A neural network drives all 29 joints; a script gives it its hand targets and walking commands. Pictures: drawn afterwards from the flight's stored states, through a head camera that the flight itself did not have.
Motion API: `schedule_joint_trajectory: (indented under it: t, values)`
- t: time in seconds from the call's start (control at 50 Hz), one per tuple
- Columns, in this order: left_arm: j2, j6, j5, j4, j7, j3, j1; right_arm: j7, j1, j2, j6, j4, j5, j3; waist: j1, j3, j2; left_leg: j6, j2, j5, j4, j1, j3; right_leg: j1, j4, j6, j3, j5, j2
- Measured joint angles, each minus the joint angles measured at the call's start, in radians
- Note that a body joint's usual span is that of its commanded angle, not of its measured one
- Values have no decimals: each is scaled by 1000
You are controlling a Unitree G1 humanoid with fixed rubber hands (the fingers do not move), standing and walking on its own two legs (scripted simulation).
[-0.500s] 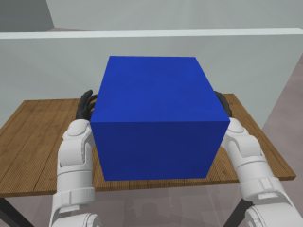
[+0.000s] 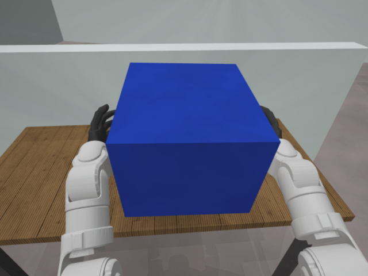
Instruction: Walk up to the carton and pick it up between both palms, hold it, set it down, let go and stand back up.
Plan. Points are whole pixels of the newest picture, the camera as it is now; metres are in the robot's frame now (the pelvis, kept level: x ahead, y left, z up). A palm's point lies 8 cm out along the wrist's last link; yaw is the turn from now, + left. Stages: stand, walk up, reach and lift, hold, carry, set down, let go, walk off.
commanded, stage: hold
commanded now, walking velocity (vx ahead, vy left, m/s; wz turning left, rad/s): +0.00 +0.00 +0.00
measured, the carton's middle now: (185, 133) +0.41 +0.00 +0.17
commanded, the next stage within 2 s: none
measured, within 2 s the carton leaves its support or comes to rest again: neither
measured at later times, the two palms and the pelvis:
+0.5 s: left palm (94, 142) +0.35 +0.19 +0.20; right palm (268, 136) +0.35 -0.17 +0.20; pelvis -0.01 +0.00 +0.00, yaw +0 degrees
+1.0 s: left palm (94, 142) +0.35 +0.18 +0.20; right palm (269, 135) +0.35 -0.17 +0.20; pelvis +0.00 +0.00 +0.00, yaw +0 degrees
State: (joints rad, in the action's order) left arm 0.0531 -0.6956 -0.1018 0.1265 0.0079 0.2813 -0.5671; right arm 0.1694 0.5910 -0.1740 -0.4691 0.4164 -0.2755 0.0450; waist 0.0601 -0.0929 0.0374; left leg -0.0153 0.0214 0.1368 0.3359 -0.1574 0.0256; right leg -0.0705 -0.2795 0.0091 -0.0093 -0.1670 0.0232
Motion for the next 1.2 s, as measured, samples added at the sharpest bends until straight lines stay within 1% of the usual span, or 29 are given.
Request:
schedule_joint_trajectory:
  t: [0.06, 0.16, 0.22, 0.32, 0.36, 0.42, 0.5, 0.54, 0.64, 0.8, 0.9, 0.96, 1.04, 1.1, 1.14, 1.2]
  values:
    - [-7, -20, -10, -26, 0, 3, 4, -1, 5, -6, -10, -6, -11, -3, -2, 8, -5, 0, -1, 4, 2, 18, 1, 20, 1, 0, 0, -3, 0]
    - [-17, -38, -23, -10, -5, 21, -5, -4, 26, -6, -44, 11, -6, 3, -12, 14, -10, 2, -3, 1, -4, 34, 0, 30, -4, -1, 3, -4, -2]
    - [-12, -49, -20, -13, -8, 25, -4, -2, 32, -2, -55, 13, -5, 1, -14, 18, -10, 1, -2, -3, -5, 33, 0, 27, -5, 0, 3, -2, -1]
    - [1, -59, -6, -37, -6, 19, -1, 8, 27, 6, -64, -18, -1, 4, -13, 7, -12, -1, 0, -6, 1, 11, 6, 10, -5, 2, 0, 3, 2]
    - [2, -54, -2, -23, -6, 23, -14, 7, 31, 12, -67, -19, 7, 16, -14, 2, -12, -1, -1, -8, 2, 6, 8, 4, -8, 2, -1, 4, 2]
    - [0, -49, -12, 26, -11, 39, -49, -5, 60, 17, -73, 17, 24, 37, -16, 4, -9, 0, -3, -11, 0, 5, 7, -1, -15, 2, 0, 3, 1]
    - [4, -46, -18, 61, -13, 44, -67, -8, 86, 12, -81, 49, 30, 36, -16, 0, -8, 1, -3, -16, -5, 0, 5, -9, -15, 1, 3, 5, 0]
    - [10, -47, -16, 59, -13, 41, -68, -8, 90, 13, -77, 54, 29, 35, -10, -3, -9, 1, -4, -15, -3, -5, 6, -12, -13, 0, 3, 6, 0]
    - [13, -52, -12, 35, -11, 29, -58, 0, 70, 4, -69, 31, 8, 18, -7, -15, -10, 2, -3, -8, 0, -7, 5, -11, -7, -1, 6, 5, 1]
    - [-9, -64, -33, 14, -12, 32, -40, 0, 64, -10, -81, 29, -14, 10, -7, 2, -12, 4, -5, 6, 8, 19, 4, 18, -8, -3, 10, -5, 0]
    - [-6, -70, -20, -28, -9, 23, -12, 5, 41, -8, -85, -11, -17, 2, -5, 3, -9, 1, -3, 9, 11, 17, 7, 18, -7, -1, 9, -6, 3]
    - [-7, -70, -18, -35, -8, 22, -8, 6, 41, -7, -90, -20, -18, 5, -10, 3, -9, 0, -2, 11, 14, 14, 8, 16, -8, 1, 9, -6, 5]
    - [-2, -78, -15, -66, -7, 17, 2, 6, 39, -2, -91, -39, -18, 8, -8, 6, -11, -2, -1, 11, 16, 15, 13, 20, -5, 2, 6, -6, 7]
    - [-1, -78, -22, -49, -14, 25, -10, 5, 48, 3, -93, -25, -11, 13, -4, 12, -12, -2, -3, 10, 16, 19, 19, 25, -7, 3, 1, -7, 5]
    - [-3, -80, -26, -35, -24, 31, -20, 4, 51, 3, -94, -13, -8, 14, -8, 17, -10, -2, -4, 6, 11, 24, 18, 26, -10, 3, 2, -8, 4]
    - [-1, -79, -24, -21, -26, 34, -24, 4, 51, 7, -97, -8, 1, 16, -7, 19, -9, -2, -6, 1, 5, 23, 19, 22, -11, 3, 2, -7, 3]
